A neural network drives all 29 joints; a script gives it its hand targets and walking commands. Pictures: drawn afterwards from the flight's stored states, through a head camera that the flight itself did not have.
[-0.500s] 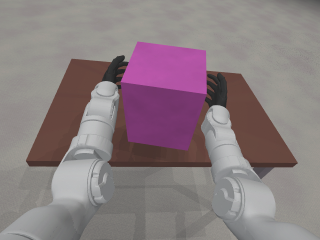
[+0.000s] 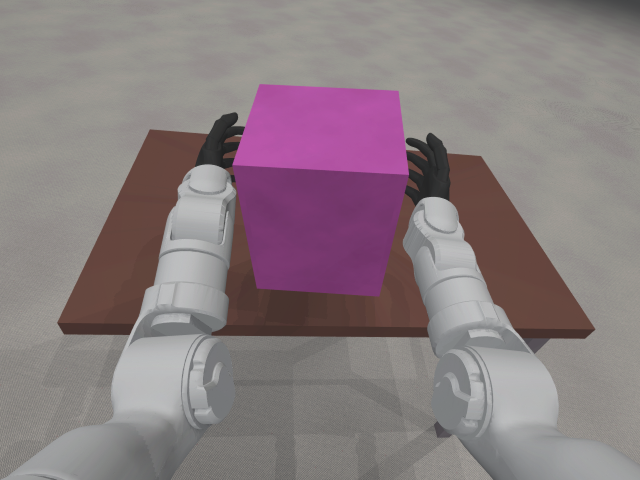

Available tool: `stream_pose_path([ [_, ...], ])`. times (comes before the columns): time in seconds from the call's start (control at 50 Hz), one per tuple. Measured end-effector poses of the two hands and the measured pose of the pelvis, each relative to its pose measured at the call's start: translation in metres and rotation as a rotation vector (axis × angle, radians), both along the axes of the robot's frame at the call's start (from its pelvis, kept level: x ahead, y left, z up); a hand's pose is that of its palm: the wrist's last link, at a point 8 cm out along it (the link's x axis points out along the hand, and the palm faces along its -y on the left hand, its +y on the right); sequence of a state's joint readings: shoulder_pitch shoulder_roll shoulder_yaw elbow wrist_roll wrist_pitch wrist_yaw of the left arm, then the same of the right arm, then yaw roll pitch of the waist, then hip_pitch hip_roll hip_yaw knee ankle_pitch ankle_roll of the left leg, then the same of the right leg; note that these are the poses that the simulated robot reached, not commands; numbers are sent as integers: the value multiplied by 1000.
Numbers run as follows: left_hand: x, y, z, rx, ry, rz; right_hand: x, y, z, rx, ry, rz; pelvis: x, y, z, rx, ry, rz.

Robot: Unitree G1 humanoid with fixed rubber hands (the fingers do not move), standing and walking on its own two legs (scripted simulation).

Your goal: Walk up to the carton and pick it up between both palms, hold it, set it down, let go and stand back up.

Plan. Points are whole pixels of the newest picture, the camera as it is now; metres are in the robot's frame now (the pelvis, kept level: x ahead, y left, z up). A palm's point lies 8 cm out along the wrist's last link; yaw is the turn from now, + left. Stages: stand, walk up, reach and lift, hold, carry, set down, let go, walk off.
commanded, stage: reach and lift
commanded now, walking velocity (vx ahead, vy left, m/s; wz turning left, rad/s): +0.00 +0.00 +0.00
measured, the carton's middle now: (322, 196) +0.45 -0.02 +0.13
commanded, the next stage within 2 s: hold in 1.60 s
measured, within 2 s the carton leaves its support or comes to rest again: neither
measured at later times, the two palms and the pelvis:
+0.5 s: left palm (212, 180) +0.38 +0.12 +0.20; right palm (442, 195) +0.38 -0.15 +0.20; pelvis -0.02 -0.01 +0.00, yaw +1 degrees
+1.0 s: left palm (207, 165) +0.38 +0.13 +0.22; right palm (443, 177) +0.38 -0.14 +0.23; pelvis -0.01 -0.02 +0.00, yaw +3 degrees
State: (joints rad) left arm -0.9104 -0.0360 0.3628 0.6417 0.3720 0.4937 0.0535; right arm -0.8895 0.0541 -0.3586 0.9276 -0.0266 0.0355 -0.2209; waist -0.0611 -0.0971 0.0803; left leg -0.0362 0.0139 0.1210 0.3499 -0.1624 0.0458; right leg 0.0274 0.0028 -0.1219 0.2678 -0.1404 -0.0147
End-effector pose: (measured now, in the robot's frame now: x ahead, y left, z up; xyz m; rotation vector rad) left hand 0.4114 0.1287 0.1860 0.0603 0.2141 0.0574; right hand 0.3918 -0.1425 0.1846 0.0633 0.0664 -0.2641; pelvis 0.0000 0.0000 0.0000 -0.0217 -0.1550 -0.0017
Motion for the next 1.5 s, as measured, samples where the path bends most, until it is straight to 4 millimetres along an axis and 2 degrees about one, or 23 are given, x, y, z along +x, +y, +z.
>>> stream_pose_path([
  [0.14, -9, 0, 11, -8, -9, 13, -5, 0, 14, 5, -21, 12, -3, -3, -1, 1, -24, 8],
  [0.38, -29, -2, 16, -7, 5, 50, -14, -3, 18, 5, -22, 49, -12, -8, -2, 4, -36, 22],
  [0.54, -35, -4, 17, -15, 41, 66, -16, -5, 21, 4, 11, 61, -19, -14, -2, 10, -26, 22],
  [0.76, -33, -3, 36, -32, 19, 84, -12, -4, 41, -9, -5, 82, -18, -21, -1, 15, -16, 28],
  [1.04, -32, 1, 33, -30, 16, 88, -11, 1, 41, -12, 2, 75, -8, -22, -2, 9, -48, 48],
  [1.16, -37, 3, 33, -32, -1, 95, -12, 4, 47, -22, -17, 80, -8, -21, -2, 6, -57, 49],
  [1.26, -38, 5, 29, -29, 36, 102, -10, 6, 44, -17, 15, 86, -10, -21, -2, 9, -50, 49],
  [1.5, -37, 4, 52, -13, -1, 101, -10, 4, 62, -8, -19, 88, -9, -20, -2, 9, -32, 42],
])
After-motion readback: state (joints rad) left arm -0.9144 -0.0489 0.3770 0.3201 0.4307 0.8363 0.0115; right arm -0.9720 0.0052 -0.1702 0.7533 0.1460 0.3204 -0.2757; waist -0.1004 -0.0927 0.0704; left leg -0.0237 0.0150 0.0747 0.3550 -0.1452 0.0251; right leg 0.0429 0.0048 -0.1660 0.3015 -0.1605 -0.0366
